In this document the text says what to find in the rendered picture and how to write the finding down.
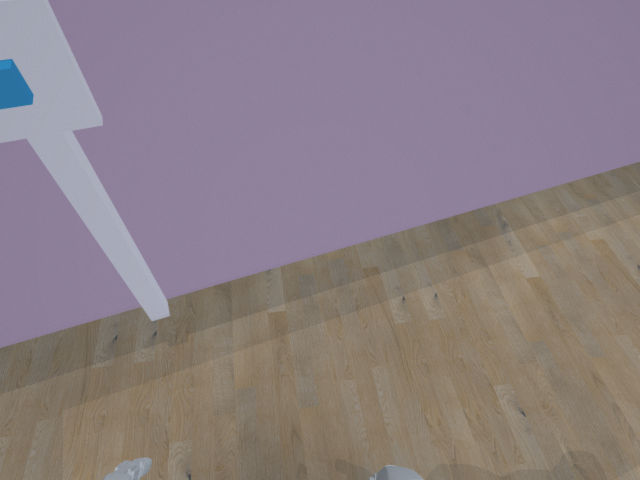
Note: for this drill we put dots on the button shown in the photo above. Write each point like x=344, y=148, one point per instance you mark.
x=14, y=91

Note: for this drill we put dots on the robot left hand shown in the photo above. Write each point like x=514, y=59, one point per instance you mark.
x=130, y=470

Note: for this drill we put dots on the panel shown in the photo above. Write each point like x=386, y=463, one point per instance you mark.
x=31, y=36

